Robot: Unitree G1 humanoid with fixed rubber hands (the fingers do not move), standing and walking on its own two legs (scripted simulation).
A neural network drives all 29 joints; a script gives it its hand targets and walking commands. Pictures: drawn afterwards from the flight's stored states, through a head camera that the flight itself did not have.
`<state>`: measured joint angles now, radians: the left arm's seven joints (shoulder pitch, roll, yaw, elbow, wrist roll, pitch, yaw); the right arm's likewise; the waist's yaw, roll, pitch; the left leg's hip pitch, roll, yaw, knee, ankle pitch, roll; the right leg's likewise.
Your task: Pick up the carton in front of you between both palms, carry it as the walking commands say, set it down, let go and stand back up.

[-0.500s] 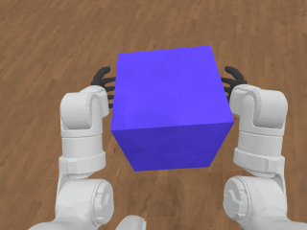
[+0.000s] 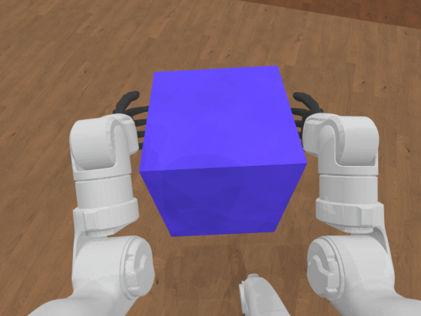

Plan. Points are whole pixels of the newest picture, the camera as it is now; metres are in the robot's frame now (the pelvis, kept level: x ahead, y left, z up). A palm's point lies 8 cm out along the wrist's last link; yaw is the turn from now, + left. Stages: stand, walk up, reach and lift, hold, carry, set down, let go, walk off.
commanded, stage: carry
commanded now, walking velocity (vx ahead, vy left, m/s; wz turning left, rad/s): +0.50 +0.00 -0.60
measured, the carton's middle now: (219, 159) +0.39 -0.04 +0.07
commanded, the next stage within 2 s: none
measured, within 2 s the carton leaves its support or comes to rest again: neither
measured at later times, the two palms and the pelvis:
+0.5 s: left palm out of the picture +0.72 +0.14 +0.21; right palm out of the picture +0.71 -0.16 +0.22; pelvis +0.32 -0.01 +0.03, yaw -6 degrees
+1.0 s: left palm out of the picture +1.05 -0.04 +0.21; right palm out of the picture +0.95 -0.32 +0.21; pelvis +0.63 -0.06 +0.06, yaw -24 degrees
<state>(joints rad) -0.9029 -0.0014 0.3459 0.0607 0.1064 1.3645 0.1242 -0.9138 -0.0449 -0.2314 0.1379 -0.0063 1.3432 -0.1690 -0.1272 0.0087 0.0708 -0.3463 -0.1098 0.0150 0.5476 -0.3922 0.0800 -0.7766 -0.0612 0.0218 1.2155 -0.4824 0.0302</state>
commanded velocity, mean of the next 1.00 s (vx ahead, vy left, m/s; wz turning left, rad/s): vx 0.50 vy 0.00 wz -0.60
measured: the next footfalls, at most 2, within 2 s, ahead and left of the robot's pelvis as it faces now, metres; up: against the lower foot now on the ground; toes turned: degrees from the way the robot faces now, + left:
right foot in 0.12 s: +0.27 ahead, -0.14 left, +0.03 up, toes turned -2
left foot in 0.42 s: +0.41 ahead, +0.07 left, +0.04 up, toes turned -2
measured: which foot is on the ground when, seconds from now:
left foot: down 0.00-0.12, up 0.14-0.40, down 0.42-0.84, up 0.86-1.00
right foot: up 0.00-0.10, down 0.12-0.42, up 0.44-0.82, down 0.84-1.00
